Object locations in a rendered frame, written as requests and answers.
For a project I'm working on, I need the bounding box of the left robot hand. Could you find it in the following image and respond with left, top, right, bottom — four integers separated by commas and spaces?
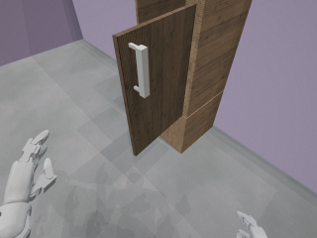
3, 130, 57, 205

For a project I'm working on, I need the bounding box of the left robot forearm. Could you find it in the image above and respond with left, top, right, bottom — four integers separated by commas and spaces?
0, 201, 32, 238

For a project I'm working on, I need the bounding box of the right robot hand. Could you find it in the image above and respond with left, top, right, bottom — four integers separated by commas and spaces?
236, 211, 267, 238

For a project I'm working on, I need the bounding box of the handle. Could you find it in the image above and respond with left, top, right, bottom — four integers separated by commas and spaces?
128, 43, 150, 98

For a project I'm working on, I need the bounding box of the cupboard door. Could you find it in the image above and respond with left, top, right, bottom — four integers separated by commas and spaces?
112, 3, 197, 156

